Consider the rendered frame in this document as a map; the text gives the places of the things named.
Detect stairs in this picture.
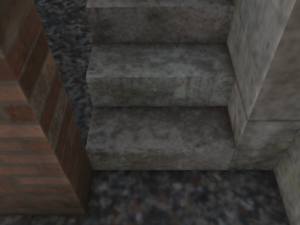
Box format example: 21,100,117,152
85,0,236,171

